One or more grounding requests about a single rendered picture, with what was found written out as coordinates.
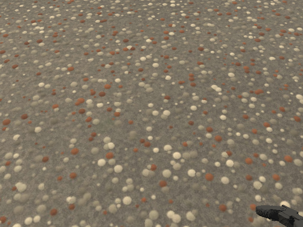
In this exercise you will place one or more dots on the robot right hand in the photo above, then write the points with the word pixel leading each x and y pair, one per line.
pixel 283 214

